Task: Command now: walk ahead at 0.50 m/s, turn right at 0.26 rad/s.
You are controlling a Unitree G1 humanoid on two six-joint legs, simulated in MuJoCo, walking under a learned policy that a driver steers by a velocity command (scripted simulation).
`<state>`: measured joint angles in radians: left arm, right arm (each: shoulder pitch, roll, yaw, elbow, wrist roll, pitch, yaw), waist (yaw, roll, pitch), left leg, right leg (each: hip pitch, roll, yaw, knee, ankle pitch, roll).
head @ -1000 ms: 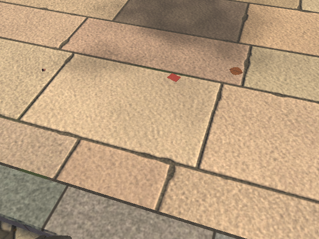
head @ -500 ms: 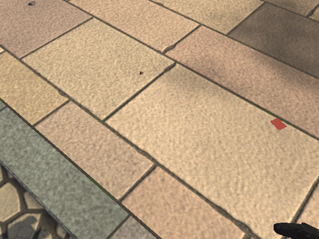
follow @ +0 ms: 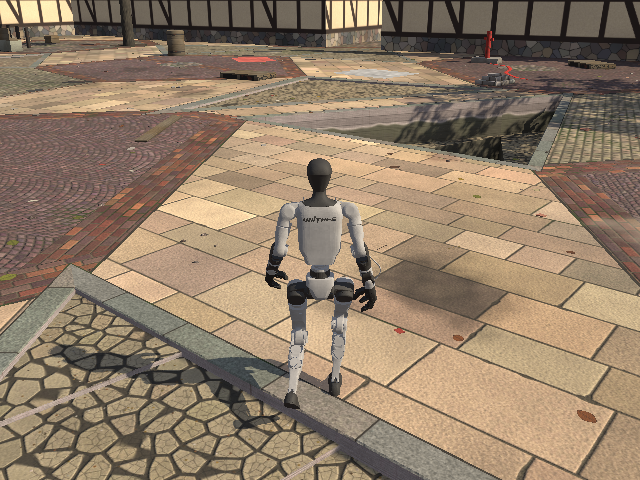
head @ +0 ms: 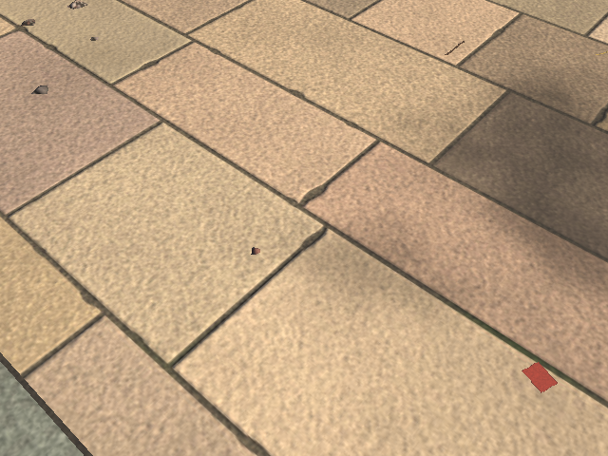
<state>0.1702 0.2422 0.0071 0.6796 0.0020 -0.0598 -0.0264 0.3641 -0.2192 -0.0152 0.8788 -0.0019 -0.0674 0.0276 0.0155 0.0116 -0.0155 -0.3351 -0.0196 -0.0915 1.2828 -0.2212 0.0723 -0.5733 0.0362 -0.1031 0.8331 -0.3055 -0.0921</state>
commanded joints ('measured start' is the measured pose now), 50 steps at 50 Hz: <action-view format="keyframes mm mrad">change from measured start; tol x32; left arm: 1 109 54 19 25 13 -18 -9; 50 90 175 106 -99 -19 2 2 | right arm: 1 -110 -86 -26 -172 12 -46 2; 50 -157 -201 -63 -210 3 -84 -36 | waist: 1 -24 -11 29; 18 -64 -113 -70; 20 -64 370 -289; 50 21 -19 -95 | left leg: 1 -433 73 0 282 -51 21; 18 177 69 9 -841 114 -62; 21 614 450 -701 -1021 -447 173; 28 236 265 -68 -1100 166 93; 40 399 300 222 -1066 471 49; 44 353 263 306 -615 950 -5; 45 96 221 299 -319 636 -46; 46 -360 15 215 34 -335 -103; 50 -426 122 4 -42 -122 -82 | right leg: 1 301 -255 556 -582 -18 -175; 16 363 -207 459 -500 70 -109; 22 -298 -66 245 481 -130 58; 40 -115 -103 62 -177 253 36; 44 346 37 -17 -283 179 -71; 47 1016 -372 927 -505 -42 -337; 50 617 -254 573 -540 210 -224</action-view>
